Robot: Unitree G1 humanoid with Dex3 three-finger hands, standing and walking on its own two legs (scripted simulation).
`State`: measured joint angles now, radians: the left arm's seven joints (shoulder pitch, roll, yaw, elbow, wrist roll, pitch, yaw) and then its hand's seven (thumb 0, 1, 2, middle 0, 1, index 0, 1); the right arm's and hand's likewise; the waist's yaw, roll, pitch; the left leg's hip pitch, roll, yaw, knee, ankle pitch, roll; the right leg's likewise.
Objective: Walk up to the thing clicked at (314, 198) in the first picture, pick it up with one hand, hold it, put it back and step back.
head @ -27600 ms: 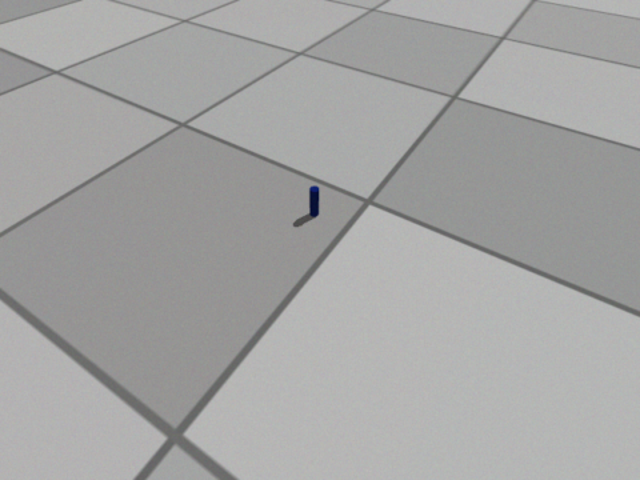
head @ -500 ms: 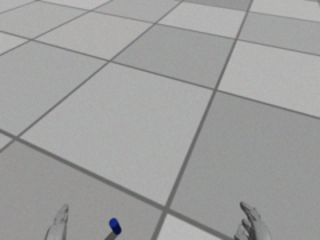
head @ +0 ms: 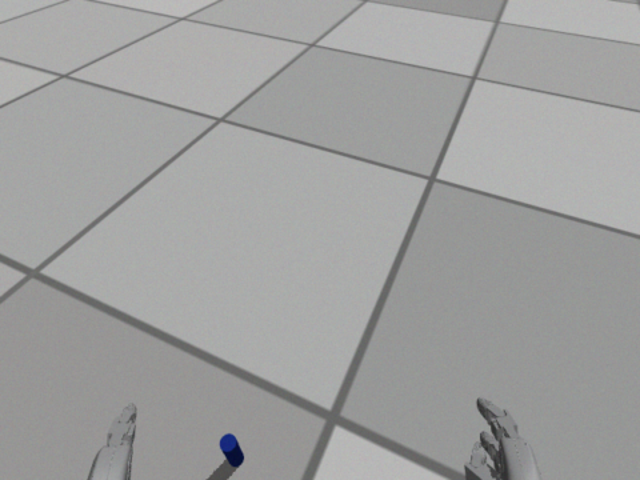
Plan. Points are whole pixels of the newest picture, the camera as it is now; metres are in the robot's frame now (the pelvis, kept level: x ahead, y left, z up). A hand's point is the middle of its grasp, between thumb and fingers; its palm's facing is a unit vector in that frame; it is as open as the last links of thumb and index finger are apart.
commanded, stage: home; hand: left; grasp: from the side
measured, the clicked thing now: (232, 451) +0.35 +0.21 -0.65
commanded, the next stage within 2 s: stand in 0.52 s
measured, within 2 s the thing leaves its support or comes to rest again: neither
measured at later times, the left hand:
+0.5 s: hand (164, 478) +0.17 +0.18 -0.05, palm faces +0.11 -0.95 -0.29, open 17.6 cm
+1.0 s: hand out of the picture +0.16 +0.20 -0.09, palm faces -0.01 -0.94 -0.33, open 11.1 cm
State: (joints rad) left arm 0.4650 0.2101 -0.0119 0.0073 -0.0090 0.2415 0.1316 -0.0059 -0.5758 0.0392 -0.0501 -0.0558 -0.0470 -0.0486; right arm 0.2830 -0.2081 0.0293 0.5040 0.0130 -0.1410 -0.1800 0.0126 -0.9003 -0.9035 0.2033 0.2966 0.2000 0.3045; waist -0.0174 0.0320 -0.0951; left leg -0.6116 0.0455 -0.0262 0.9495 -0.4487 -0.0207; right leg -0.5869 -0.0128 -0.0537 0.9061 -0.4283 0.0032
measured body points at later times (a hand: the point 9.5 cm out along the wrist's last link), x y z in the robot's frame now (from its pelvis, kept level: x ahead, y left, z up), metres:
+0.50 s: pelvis +0.01 +0.00 +0.00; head +0.02 +0.00 +0.45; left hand +0.16 +0.23 -0.03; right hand +0.17 -0.24 -0.07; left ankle +0.02 +0.13 -0.69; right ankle +0.02 -0.12 -0.69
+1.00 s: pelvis +0.00 +0.00 +0.01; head +0.02 +0.01 +0.46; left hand +0.16 +0.25 -0.06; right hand +0.15 -0.25 -0.09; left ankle +0.02 +0.13 -0.69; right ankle +0.02 -0.12 -0.69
